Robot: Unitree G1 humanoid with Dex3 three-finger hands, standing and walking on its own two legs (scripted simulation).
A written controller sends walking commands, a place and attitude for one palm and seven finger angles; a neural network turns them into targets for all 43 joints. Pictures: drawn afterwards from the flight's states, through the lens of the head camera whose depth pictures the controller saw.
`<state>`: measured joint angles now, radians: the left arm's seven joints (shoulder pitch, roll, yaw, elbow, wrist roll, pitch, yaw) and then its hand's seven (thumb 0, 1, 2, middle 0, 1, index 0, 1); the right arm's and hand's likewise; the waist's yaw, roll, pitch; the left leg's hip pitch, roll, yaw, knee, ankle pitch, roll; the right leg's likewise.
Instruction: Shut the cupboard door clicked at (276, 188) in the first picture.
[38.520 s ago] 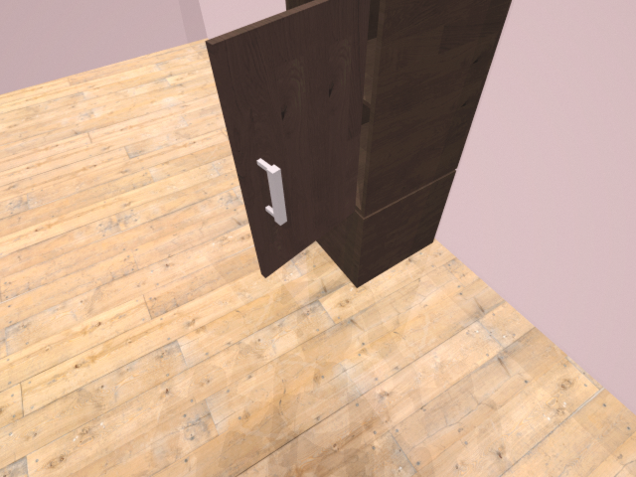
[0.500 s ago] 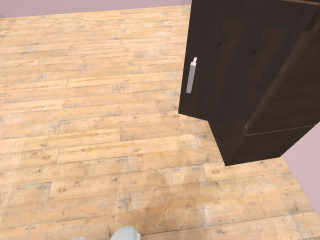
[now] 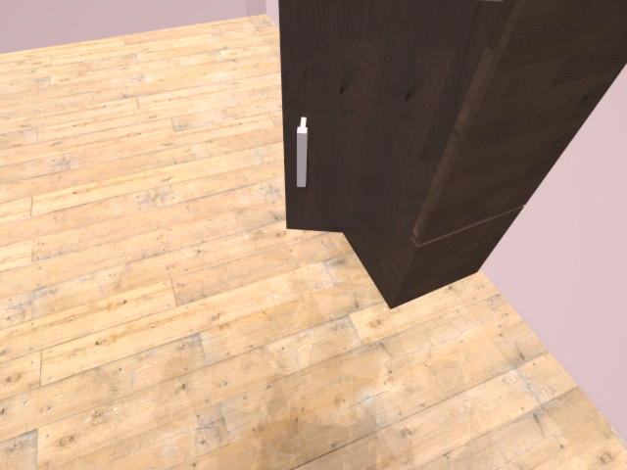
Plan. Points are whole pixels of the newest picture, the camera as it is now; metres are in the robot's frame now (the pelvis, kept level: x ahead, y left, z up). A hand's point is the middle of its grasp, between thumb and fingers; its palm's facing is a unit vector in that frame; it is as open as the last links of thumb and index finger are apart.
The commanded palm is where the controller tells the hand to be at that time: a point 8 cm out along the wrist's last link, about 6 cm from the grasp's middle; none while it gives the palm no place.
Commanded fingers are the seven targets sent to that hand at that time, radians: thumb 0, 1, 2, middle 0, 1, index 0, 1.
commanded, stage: take the last steps up to it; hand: left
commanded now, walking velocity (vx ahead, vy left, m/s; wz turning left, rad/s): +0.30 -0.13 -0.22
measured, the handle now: (302, 153) +0.71 +0.05 -0.06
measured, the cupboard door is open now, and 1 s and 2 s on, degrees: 62 62 62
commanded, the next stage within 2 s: come to a stop and stand still in 0.70 s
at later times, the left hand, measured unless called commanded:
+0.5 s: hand out of the picture +0.10 +0.15 -0.20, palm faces -0.03 -0.99 -0.13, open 7.4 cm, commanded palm none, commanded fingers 0.00 0.90 0.90 -0.20 -0.30 -0.20 -0.30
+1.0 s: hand (283, 344) +0.33 +0.06 -0.17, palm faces -0.08 -0.97 -0.23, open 7.2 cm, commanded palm none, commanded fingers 0.00 0.90 0.90 -0.20 -0.30 -0.20 -0.30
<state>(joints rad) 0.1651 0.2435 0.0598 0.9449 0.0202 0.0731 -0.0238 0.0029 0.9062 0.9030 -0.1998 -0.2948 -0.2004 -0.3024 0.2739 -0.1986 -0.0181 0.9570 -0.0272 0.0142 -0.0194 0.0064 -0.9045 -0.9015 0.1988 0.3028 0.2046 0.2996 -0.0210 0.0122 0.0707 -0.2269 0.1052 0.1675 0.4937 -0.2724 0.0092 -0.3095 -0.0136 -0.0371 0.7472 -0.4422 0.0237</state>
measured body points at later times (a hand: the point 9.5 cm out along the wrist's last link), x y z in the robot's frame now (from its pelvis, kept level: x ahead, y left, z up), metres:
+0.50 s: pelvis +0.12 -0.02 -0.02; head +0.14 +0.00 +0.43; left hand +0.10 +0.20 -0.19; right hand +0.17 -0.27 -0.15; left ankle +0.18 +0.08 -0.74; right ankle -0.01 -0.12 -0.70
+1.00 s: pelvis +0.26 -0.11 +0.00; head +0.30 -0.13 +0.44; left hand +0.34 +0.11 -0.15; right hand +0.25 -0.35 -0.17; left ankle +0.23 +0.01 -0.70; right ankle +0.28 -0.21 -0.74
